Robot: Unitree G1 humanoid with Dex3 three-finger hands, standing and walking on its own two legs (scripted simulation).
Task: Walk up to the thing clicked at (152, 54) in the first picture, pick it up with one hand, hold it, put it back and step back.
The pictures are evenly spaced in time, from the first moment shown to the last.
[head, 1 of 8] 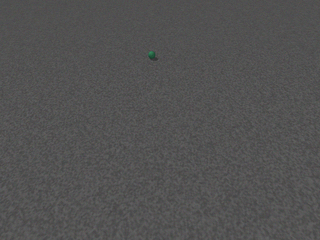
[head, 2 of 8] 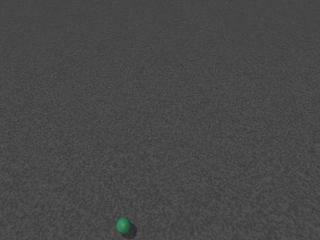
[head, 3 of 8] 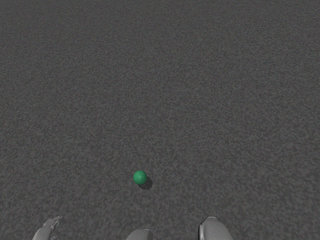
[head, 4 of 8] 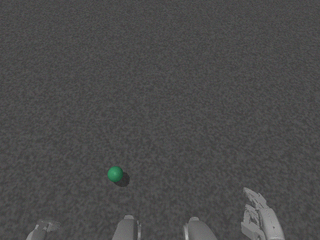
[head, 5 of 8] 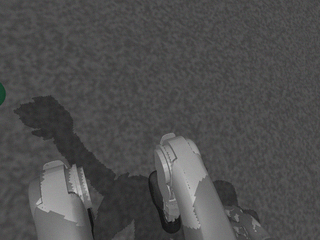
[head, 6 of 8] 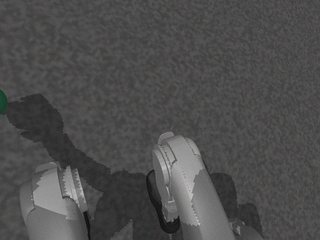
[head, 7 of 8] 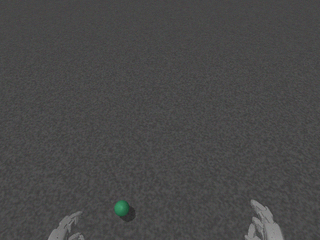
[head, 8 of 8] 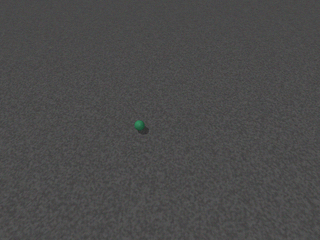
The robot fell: no
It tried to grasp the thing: yes
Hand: left
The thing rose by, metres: 0.67
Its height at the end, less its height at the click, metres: +0.00
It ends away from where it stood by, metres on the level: 0.01
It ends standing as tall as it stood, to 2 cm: yes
